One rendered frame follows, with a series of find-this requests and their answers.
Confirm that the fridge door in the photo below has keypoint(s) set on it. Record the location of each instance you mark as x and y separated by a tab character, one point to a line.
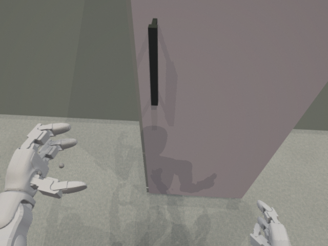
234	78

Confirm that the robot right hand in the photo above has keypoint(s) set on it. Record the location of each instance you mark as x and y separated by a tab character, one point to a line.
275	232

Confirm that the robot left hand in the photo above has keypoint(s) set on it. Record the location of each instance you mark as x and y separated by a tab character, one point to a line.
26	162

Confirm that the handle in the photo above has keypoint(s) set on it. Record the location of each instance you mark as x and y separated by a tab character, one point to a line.
153	58

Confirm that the robot left forearm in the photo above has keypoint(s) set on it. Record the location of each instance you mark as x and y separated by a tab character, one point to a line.
15	217

